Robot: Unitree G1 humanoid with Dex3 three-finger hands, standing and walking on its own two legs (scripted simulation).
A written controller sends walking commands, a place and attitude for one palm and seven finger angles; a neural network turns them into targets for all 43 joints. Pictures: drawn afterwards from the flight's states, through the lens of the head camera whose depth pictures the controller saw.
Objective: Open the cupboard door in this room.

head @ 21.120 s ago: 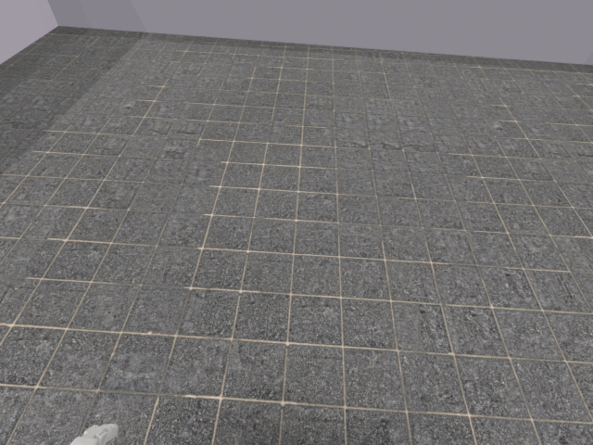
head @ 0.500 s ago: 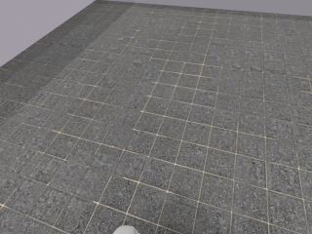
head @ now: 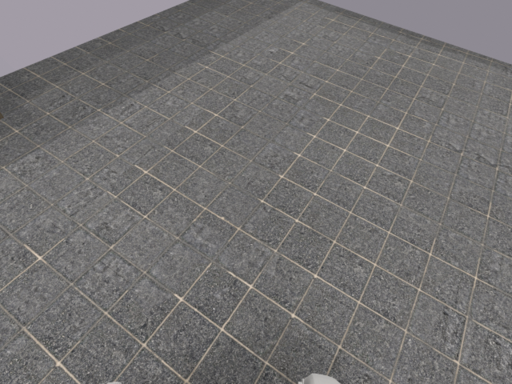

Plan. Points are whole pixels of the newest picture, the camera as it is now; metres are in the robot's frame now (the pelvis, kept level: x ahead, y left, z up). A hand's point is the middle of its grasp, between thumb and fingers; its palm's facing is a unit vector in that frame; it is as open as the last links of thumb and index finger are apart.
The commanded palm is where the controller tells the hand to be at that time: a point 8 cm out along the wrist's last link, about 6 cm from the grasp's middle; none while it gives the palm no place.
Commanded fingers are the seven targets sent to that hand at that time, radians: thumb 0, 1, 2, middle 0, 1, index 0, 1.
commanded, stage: turn or walk to find it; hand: left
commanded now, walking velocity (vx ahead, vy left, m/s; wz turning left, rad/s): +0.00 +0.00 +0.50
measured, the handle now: out of the picture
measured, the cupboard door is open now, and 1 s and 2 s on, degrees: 0 0 0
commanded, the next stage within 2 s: none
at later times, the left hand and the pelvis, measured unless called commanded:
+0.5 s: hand out of the picture +0.02 +0.15 -0.15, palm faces +0.27 -0.92 -0.28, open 7.4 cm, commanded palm none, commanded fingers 0.00 0.90 0.90 -0.20 -0.30 -0.20 -0.30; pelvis -0.01 -0.06 +0.00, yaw +16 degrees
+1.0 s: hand out of the picture -0.05 +0.21 -0.16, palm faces +0.51 -0.83 -0.24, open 7.4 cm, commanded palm none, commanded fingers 0.00 0.90 0.90 -0.20 -0.30 -0.20 -0.30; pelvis -0.02 -0.02 +0.00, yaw +29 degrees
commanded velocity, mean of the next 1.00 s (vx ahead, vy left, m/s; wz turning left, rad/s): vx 0.06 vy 0.00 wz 0.50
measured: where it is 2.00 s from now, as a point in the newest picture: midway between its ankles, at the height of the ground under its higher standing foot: (191, 358)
